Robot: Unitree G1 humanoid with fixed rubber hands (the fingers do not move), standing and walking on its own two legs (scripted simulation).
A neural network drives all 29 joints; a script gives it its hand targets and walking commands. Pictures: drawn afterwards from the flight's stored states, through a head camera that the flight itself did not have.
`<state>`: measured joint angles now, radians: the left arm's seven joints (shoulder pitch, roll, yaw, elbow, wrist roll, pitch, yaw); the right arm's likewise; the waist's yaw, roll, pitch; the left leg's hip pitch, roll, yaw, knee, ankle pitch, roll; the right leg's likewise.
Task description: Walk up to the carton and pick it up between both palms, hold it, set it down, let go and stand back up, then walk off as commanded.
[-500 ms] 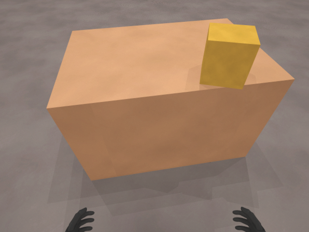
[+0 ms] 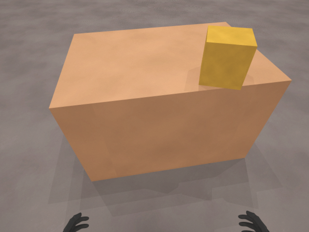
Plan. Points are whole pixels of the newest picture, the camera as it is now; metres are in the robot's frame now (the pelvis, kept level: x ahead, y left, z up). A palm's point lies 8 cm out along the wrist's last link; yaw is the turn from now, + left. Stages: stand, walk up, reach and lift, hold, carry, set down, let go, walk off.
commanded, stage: stand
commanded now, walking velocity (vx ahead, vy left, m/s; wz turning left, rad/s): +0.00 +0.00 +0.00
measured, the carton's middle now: (224, 57) +0.83 -0.28 +0.04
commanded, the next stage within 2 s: walk up in 0.92 s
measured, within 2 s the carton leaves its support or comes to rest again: neither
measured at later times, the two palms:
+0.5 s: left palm out of the picture +0.11 +0.26 -0.09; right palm out of the picture +0.12 -0.26 -0.09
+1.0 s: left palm out of the picture +0.09 +0.25 -0.09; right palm out of the picture +0.09 -0.27 -0.10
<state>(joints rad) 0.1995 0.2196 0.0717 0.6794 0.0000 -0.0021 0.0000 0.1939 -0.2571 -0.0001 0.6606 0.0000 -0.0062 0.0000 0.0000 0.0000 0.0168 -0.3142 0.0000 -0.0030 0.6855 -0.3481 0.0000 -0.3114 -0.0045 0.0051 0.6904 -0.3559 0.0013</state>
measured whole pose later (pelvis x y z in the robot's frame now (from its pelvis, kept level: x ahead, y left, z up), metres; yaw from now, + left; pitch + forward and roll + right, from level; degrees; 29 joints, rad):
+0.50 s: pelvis -0.01 -0.01 +0.00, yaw +0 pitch -2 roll +0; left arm 0.20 0.24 0.07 0.76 0.00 -0.01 0.00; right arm 0.19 -0.28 0.00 0.74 0.00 -0.01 0.00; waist 0.00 0.00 0.02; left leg -0.31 0.00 -0.01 0.66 -0.32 0.00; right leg -0.31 0.00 0.00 0.68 -0.33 0.00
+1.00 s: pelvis -0.02 -0.01 +0.01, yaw +0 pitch -1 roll +1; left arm 0.18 0.24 0.06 0.85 0.00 -0.02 0.00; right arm 0.19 -0.28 0.00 0.85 0.00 -0.02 0.00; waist 0.00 0.00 0.02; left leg -0.30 0.00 -0.01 0.58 -0.26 0.00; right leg -0.31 0.00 0.00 0.62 -0.29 -0.01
